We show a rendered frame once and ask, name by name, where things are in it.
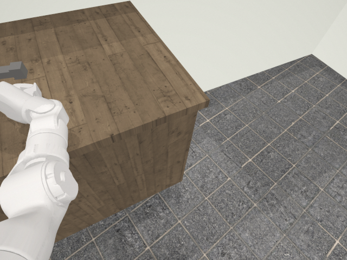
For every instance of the counter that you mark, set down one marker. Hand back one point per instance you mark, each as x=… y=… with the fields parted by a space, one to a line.
x=132 y=106

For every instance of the robot left upper arm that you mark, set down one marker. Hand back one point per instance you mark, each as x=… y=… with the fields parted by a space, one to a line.
x=35 y=201

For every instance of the left robot hand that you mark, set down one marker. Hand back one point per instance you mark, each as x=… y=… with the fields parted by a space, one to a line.
x=13 y=97

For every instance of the left robot forearm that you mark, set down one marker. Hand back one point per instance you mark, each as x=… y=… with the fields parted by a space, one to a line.
x=48 y=134

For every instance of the tap lever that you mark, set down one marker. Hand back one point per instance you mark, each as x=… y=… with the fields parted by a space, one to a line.
x=15 y=69

